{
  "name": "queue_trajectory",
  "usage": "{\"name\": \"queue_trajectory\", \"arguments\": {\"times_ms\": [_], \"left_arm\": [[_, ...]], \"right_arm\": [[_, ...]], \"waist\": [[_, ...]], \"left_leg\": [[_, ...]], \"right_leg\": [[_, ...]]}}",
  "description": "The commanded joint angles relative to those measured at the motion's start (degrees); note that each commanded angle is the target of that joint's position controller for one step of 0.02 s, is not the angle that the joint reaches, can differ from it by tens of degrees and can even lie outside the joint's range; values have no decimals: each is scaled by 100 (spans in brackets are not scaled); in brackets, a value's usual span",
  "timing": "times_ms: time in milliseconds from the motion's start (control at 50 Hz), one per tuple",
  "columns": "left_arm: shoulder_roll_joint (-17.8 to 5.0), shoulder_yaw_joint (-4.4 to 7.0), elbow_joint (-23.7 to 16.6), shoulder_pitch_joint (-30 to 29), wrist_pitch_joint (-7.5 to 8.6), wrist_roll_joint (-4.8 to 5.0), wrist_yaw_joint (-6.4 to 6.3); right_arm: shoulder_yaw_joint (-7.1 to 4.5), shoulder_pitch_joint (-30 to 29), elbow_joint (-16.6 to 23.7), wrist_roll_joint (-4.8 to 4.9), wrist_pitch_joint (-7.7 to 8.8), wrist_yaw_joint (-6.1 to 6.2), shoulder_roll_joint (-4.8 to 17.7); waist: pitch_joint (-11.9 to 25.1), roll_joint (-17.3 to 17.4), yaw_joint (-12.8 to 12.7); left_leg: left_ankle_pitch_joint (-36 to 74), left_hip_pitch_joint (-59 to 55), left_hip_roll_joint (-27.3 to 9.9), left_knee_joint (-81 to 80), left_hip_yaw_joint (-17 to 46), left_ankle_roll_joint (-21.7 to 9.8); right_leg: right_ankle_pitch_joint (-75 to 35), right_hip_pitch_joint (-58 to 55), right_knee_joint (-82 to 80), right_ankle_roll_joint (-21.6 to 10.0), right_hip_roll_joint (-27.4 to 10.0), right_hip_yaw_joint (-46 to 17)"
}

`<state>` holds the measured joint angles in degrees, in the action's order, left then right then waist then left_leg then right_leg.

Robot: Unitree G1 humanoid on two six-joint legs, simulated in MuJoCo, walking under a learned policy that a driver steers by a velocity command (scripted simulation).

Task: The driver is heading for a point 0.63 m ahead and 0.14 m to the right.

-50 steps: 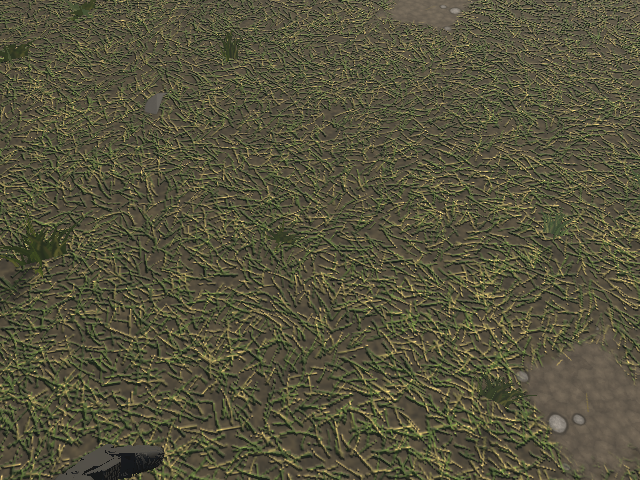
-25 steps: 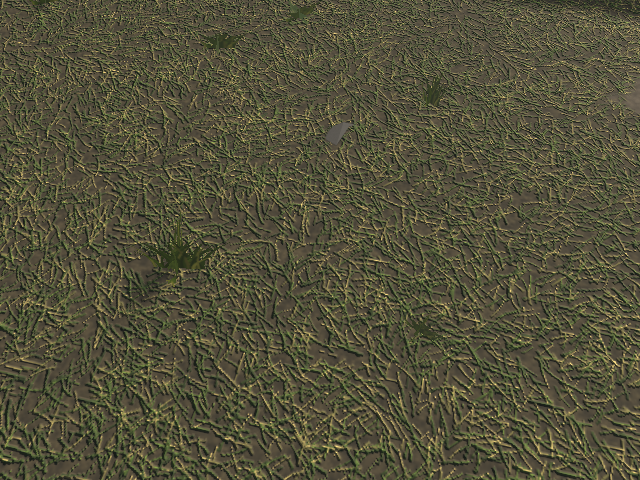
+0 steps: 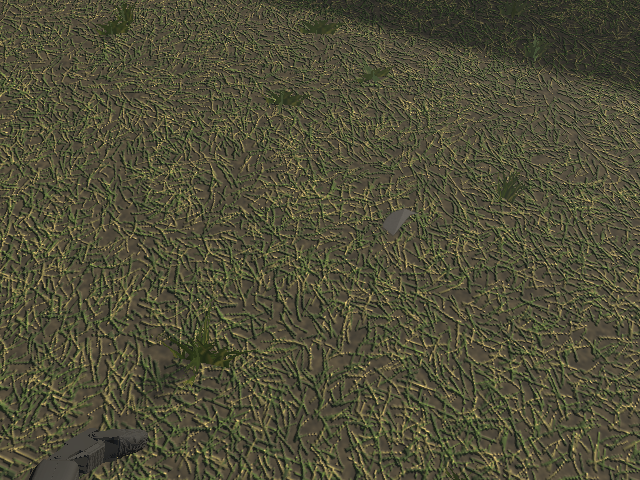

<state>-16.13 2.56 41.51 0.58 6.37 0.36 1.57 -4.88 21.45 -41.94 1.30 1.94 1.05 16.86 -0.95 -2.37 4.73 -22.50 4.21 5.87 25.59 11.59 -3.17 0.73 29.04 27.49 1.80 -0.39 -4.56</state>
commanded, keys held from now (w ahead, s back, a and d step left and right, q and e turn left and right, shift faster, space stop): w+q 0.24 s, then w+e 0.70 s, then no key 0.06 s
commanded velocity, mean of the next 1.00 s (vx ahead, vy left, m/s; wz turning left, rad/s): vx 0.50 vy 0.00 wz -0.03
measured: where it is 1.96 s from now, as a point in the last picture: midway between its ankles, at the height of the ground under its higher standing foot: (283, 385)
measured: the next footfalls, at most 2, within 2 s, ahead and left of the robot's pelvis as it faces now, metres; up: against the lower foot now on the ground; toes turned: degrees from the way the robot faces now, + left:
right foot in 0.02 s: +0.19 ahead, -0.13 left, +0.00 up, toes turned +5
left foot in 0.52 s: +0.41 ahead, +0.18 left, +0.00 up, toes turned +9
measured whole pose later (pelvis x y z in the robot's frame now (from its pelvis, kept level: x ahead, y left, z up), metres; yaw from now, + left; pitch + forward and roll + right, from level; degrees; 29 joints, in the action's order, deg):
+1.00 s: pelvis +0.51 +0.04 +0.00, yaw -7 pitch +1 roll +3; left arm -15.4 2.8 41.1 3.8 1.1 0.7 3.4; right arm -5.2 18.5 -48.0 0.9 3.6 0.8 16.5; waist -2.1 -1.9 4.2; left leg -21.5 -5.2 -1.6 16.2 -15.6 2.7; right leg 5.3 34.0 37.1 -2.9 -4.4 1.6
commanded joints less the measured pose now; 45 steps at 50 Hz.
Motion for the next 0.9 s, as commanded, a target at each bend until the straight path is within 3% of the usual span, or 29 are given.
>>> {"name": "queue_trajectory", "arguments": {"times_ms": [20, 40, 60, 80, 100, 120, 140, 180, 240, 280, 340, 400, 440, 480, 500, 520, 540, 560, 580, 600, 620, 640, 660, 700, 740, 820, 900], "left_arm": [[-1001, 388, -167, 803, 179, -50, -46], [-1318, 462, -94, 1667, 175, -116, -95], [-1670, 546, 117, 2005, 94, -157, -45], [-1059, 411, -20, 1773, 74, -28, -17], [-747, 326, -78, 1540, 30, -9, -48], [-664, 279, -106, 1276, -8, -66, -57], [-553, 246, -55, 1135, -31, -89, -72], [-488, 225, 24, 1092, 1, -106, -106], [-662, 288, 169, 1192, 56, -57, -120], [-735, 298, 313, 1405, 55, -63, -95], [-840, 284, 423, 1430, -27, 48, -71], [-1019, 306, 571, 1821, -122, 130, -71], [-1126, 328, 667, 1993, -187, 157, -81], [-1206, 347, 732, 1987, -251, 181, -110], [-1194, 332, 738, 1896, -270, 200, -127], [-1007, 262, 729, 1924, -259, 157, -134], [-536, 84, 524, 1912, -228, -43, -128], [-66, -49, 424, 2527, -138, 63, -125], [-723, 123, 503, 2232, -115, 217, -116], [-866, 186, 371, 1862, -117, 270, -108], [-799, 190, 374, 1682, -145, 215, -131], [-750, 217, 369, 1631, -193, 145, -142], [-656, 226, 416, 1748, -275, 149, -138], [-413, 194, 385, 1762, -409, 163, -132], [-360, 197, 263, 1535, -483, 131, -136], [-248, 139, 56, 960, -464, 93, -13], [-233, 87, -251, 215, -456, 76, 124]], "right_arm": [[-107, -242, 395, -30, 31, 19, 538], [26, -112, 498, -138, 40, 6, 192], [84, 666, 679, 90, 91, 2, 22], [-24, 550, 477, 136, 77, 30, 668], [-100, -67, 544, 80, 45, 22, 926], [-103, -328, 580, 17, 18, 30, 867], [-116, -514, 643, -34, 16, 8, 789], [-99, -445, 672, 42, -29, -56, 567], [-45, -682, 831, 23, -91, -76, 359], [26, -882, 882, -26, -50, -74, 204], [118, -1382, 977, -79, 77, -170, 98], [166, -2036, 1106, -46, 199, -277, 65], [131, -2205, 1183, 1, 249, -323, 192], [44, -1957, 1132, 4, 293, -331, 408], [-50, -1444, 979, -26, 306, -303, 564], [-197, -639, 739, -83, 300, -239, 850], [-322, 390, 606, -207, 259, -138, 1323], [-313, 373, 610, -282, 216, -143, 1549], [-191, 263, 605, -224, 224, -165, 1018], [-97, -35, 556, -144, 247, -166, 758], [-35, -369, 524, -132, 275, -184, 570], [-3, -657, 492, -149, 310, -207, 419], [17, -851, 459, -183, 358, -212, 306], [-23, -996, 347, -200, 454, -190, 318], [-70, -1001, 229, -222, 497, -141, 413], [-142, -872, 43, -215, 460, -53, 628], [-225, -567, -150, -114, 364, -12, 854]], "waist": [[650, 927, -794], [1499, 151, -1065], [1946, -1964, -627], [1411, -1105, -766], [761, -578, -907], [434, -178, -808], [165, -159, -733], [99, -420, -596], [-12, -279, -595], [-10, -100, -652], [-153, -90, -701], [-289, -72, -940], [-291, -201, -911], [-141, -347, -642], [156, -325, -290], [736, -241, 89], [1743, 555, 444], [2387, 1943, 45], [1908, 1336, 216], [1117, 1235, 128], [744, 938, -43], [453, 954, -223], [318, 986, -392], [173, 856, -546], [-7, 682, -578], [-201, 564, -426], [-434, 444, -159]], "left_leg": [[1989, 603, -999, 766, 972, -481], [917, 1365, -573, 2439, 414, -243], [-1314, 3400, 27, 4123, -132, 72], [-1002, 4020, -445, 4823, 35, 154], [-457, 4142, -625, 4930, -138, 182], [-49, 3913, -826, 4809, -289, 213], [211, 3808, -981, 4550, -297, 225], [448, 3442, -1185, 4269, -412, 227], [741, 3705, -1282, 3832, -514, 307], [1087, 3708, -1221, 3214, -463, 330], [1825, 3442, -1198, 1979, -858, 313], [2091, 3030, -999, 1098, -1144, 355], [1907, 2859, -896, 719, -1103, 299], [1687, 2277, -770, 362, -1107, 160], [1800, 1410, -647, 76, -1206, 24], [1943, 70, -730, 127, -1151, -142], [2140, -1689, -2030, 401, 158, -523], [946, -2688, -3139, -343, 2519, -1259], [275, -2225, -2955, -657, 2516, -1174], [396, -1620, -2756, -758, 1604, -990], [778, -956, -2494, -936, 1004, -867], [1122, -409, -2305, -1148, 540, -810], [1416, -13, -2167, -1361, 138, -749], [1938, 348, -2178, -1649, -343, -809], [2256, 398, -2191, -1796, -763, -826], [2416, 245, -2062, -1887, -1571, -704], [2435, -195, -2211, -1832, -1990, -596]], "right_leg": [[306, -1948, -212, -408, -221, -52], [682, -3450, -145, -736, -1250, -1092], [2253, -4870, -891, -1603, -2341, -3923], [3372, -4555, -1124, -1473, -2296, -4009], [3068, -3892, -1153, -1235, -2068, -3016], [2255, -3235, -1219, -1124, -1829, -2283], [1643, -2781, -1325, -1119, -1632, -1773], [1068, -2365, -1582, -1085, -1406, -1044], [403, -2341, -1829, -1255, -1475, -447], [27, -2381, -1914, -1381, -1454, -259], [-362, -2366, -1956, -1353, -1227, 129], [-448, -2416, -1843, -1304, -1225, 149], [-547, -2682, -1644, -1239, -1389, -25], [-929, -2815, -1267, -1106, -1485, -143], [-1578, -2681, -688, -967, -1334, 18], [-1658, -2213, 329, -773, -1018, 239], [219, -983, 2231, -495, -615, 513], [3367, 747, 3846, -257, 137, 264], [3244, 1285, 4495, -256, -129, -222], [2751, 1588, 4562, -293, -350, -121], [2285, 1413, 4404, -275, -551, -51], [1940, 1214, 4160, -245, -683, -61], [1699, 888, 4048, -217, -780, -109], [1451, 725, 3912, -135, -815, -90], [1096, 945, 3595, -66, -824, -148], [-10, 965, 2269, -73, -747, 25], [-162, 935, 1358, -252, -654, 385]]}}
